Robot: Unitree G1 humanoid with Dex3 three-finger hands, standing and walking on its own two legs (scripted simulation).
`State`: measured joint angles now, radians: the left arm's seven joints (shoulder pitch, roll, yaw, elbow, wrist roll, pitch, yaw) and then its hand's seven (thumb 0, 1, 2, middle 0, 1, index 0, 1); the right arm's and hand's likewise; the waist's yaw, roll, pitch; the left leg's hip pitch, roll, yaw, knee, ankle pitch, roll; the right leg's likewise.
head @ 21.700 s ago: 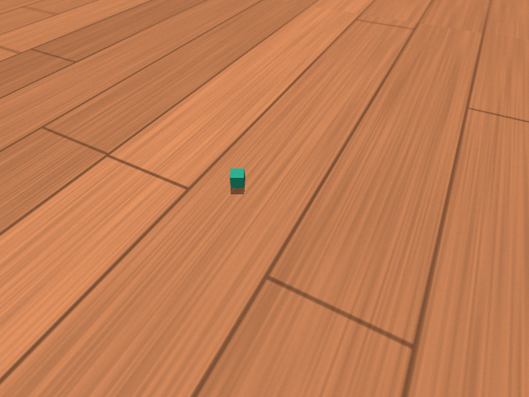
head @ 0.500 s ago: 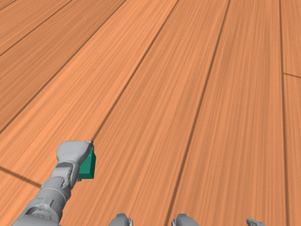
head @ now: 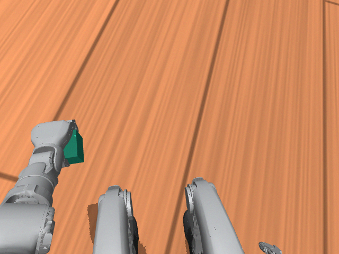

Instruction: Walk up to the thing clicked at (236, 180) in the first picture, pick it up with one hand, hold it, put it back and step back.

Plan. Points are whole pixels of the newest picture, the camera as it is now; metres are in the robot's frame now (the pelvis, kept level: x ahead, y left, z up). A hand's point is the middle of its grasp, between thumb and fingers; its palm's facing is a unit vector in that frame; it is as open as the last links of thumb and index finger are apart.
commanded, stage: crouch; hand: left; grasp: from above
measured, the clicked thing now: (65, 148) +0.42 +0.26 -0.18
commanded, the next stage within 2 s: lower in 0.90 s
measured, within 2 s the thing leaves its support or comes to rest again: neither
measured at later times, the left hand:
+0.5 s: hand (71, 151) +0.44 +0.27 -0.26, palm faces -0.46 -0.04 -0.89, open 10.5 cm
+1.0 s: hand (76, 153) +0.44 +0.27 -0.31, palm faces -0.46 -0.05 -0.88, open 10.5 cm
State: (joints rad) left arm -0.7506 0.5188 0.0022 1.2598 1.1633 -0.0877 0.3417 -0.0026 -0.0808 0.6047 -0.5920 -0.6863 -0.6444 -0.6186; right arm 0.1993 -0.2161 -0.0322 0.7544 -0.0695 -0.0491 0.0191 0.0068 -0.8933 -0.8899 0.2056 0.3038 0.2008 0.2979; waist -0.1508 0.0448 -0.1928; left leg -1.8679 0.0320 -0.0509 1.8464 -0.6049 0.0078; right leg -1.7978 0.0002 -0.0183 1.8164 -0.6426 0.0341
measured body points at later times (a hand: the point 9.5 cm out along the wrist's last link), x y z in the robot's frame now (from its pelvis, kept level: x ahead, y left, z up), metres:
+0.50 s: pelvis +0.00 +0.00 -0.09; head +0.23 +0.05 +0.30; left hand +0.45 +0.27 -0.21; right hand +0.07 -0.28 -0.20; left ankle +0.08 +0.12 -0.46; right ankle +0.08 -0.14 -0.46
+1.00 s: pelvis -0.01 -0.01 -0.15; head +0.23 +0.03 +0.23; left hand +0.46 +0.27 -0.26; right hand +0.02 -0.28 -0.26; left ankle +0.08 +0.12 -0.46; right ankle +0.08 -0.14 -0.46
